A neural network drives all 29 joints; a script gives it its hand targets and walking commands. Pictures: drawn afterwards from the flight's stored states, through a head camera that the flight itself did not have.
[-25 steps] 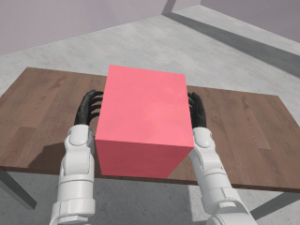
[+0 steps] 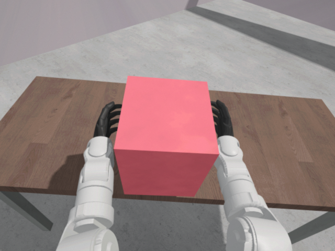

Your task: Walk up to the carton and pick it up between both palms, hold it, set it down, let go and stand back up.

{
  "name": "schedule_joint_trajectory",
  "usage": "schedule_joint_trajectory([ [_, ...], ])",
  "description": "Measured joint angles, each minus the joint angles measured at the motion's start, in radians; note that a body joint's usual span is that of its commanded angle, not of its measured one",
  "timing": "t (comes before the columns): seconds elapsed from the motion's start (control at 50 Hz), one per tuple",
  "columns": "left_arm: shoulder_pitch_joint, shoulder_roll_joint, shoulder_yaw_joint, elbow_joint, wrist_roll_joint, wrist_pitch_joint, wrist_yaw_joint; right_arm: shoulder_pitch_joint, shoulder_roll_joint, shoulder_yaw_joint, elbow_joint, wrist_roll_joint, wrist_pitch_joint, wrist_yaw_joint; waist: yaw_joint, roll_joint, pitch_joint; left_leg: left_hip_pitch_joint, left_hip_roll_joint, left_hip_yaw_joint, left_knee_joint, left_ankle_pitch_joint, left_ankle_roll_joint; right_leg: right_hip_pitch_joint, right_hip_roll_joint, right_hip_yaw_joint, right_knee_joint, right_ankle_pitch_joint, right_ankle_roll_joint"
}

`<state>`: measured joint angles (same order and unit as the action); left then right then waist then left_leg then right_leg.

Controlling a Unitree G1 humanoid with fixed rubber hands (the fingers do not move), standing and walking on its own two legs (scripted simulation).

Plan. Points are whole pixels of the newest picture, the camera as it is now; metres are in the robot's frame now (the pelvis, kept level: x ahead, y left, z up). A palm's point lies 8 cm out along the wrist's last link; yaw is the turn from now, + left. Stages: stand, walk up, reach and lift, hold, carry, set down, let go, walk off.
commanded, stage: set down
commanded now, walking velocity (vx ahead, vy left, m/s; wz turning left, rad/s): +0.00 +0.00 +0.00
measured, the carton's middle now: (163, 140) +0.41 +0.00 +0.04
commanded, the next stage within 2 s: none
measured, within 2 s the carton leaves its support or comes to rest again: rests again in 1.80 s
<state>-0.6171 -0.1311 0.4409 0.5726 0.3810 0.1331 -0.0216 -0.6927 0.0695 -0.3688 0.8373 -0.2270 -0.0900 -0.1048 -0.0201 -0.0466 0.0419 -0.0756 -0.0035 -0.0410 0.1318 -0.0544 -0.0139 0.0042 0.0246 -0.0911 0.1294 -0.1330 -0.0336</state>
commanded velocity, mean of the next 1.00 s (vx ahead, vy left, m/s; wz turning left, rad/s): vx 0.00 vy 0.00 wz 0.00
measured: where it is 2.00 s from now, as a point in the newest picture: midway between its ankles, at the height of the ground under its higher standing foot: outside the picture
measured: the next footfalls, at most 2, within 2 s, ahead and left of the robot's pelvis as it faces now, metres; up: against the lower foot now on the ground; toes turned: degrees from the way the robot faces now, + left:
none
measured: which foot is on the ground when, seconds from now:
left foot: down 0.00-1.00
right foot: down 0.00-1.00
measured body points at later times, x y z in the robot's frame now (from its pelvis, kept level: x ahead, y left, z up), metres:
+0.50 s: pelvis +0.00 -0.01 +0.00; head +0.05 +0.00 +0.45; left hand +0.41 +0.15 +0.05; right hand +0.42 -0.15 +0.07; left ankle +0.01 +0.13 -0.75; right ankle -0.04 -0.08 -0.75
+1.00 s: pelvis +0.01 +0.00 +0.00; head +0.07 +0.00 +0.45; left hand +0.45 +0.14 +0.06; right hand +0.45 -0.16 +0.09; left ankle +0.01 +0.13 -0.75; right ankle -0.04 -0.08 -0.75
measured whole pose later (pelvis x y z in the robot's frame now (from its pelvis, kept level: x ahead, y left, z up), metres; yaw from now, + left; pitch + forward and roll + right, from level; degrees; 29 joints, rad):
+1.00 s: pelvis +0.01 +0.00 +0.00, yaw +0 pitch +9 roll +0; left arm -0.79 -0.10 0.60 0.84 0.44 0.01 -0.03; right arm -0.84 0.12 -0.64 0.83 -0.52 -0.04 -0.03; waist -0.02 -0.01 -0.04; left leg -0.22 0.00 -0.03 0.13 -0.05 -0.02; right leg -0.15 0.03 -0.08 0.13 -0.13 -0.03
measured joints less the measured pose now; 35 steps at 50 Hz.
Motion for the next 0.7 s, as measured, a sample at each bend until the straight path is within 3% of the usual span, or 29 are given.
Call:
schedule_joint_trajectory([
  [0.2,-0.03,0.002,0.043,0.085,0.001,-0.084,0.011,-0.035,0.0,-0.042,0.03,-0.058,-0.027,0.01,0.006,0.026,-0.048,-0.04,0.002,-0.002,-0.016,0.008,-0.001,-0.045,0.002,-0.001,-0.003,0.002,0.001],
  [0.38,-0.058,-0.002,0.108,0.134,0.029,-0.104,-0.005,-0.069,0.01,-0.079,0.044,-0.109,-0.001,0.017,0.012,0.033,-0.025,-0.036,0.006,0.0,-0.031,0.016,-0.004,-0.049,0.006,0.001,-0.004,0.003,-0.001],
  [0.66,-0.073,0.021,0.121,0.228,0.026,-0.192,0.0,-0.069,0.04,-0.159,0.048,-0.201,-0.045,0.027,0.028,0.032,-0.104,-0.165,0.013,0.003,-0.038,0.038,-0.006,-0.186,0.012,0.003,0.001,0.02,-0.004],
  [0.7,-0.09,0.04,0.11,0.26,-0.007,-0.201,0.005,-0.091,0.045,-0.187,0.061,-0.222,-0.051,0.027,0.015,0.037,-0.142,-0.2,0.01,-0.004,-0.028,0.036,-0.005,-0.214,0.009,-0.004,0.004,0.019,-0.006],
])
